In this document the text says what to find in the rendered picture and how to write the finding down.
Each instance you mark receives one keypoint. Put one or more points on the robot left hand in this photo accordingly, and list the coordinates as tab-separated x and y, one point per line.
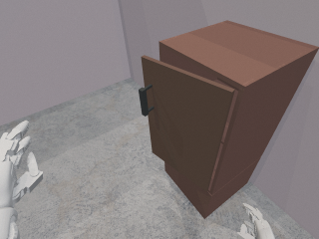
12	147

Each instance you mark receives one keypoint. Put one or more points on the cupboard door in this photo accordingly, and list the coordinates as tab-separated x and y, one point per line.
188	120

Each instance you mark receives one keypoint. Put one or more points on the left robot forearm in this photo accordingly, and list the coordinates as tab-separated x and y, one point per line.
8	227

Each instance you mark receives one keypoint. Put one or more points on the robot right hand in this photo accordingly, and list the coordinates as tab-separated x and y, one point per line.
260	229

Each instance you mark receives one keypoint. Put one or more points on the handle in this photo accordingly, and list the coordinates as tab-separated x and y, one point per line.
144	100

